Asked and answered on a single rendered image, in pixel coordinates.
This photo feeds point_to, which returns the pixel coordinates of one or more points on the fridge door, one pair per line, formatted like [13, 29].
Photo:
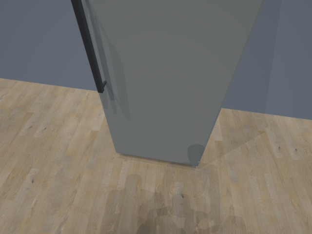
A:
[168, 65]

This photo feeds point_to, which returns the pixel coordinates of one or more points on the handle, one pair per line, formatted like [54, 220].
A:
[85, 34]

